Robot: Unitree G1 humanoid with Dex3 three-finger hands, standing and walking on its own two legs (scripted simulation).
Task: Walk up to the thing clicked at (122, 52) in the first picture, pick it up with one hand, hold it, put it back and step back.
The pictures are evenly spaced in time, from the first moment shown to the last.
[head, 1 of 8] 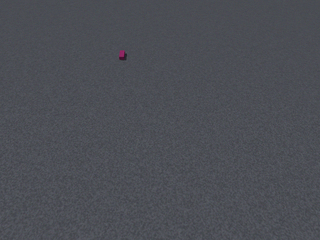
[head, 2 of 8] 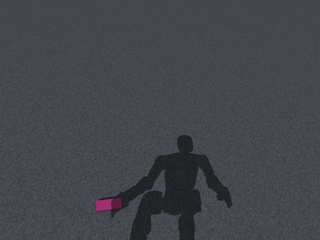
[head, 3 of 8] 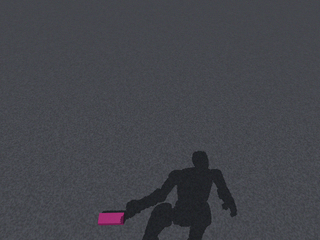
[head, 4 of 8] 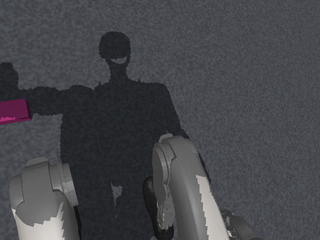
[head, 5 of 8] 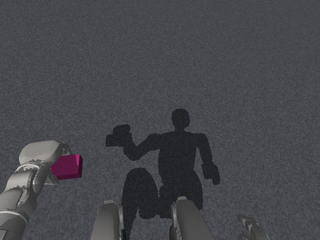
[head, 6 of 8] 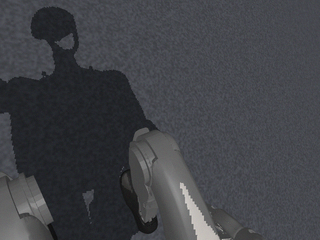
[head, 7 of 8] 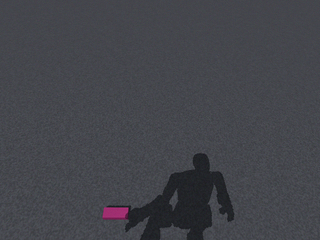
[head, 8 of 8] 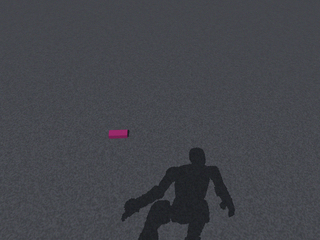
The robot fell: no
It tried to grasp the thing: yes
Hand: left
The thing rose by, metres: 0.68
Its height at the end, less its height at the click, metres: +0.00
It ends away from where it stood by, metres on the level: 0.01
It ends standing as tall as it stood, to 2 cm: yes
